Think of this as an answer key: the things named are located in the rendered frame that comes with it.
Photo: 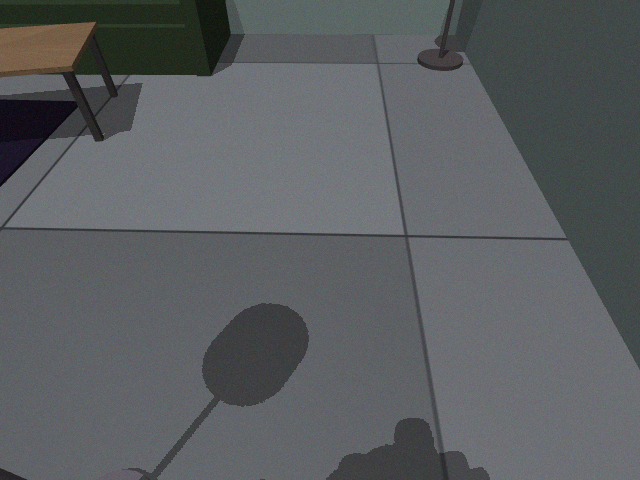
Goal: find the coffee table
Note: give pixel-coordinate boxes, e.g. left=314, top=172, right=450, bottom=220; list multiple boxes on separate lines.
left=0, top=22, right=118, bottom=142

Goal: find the sofa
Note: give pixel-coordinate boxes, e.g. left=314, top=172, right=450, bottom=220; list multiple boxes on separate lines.
left=0, top=0, right=231, bottom=76

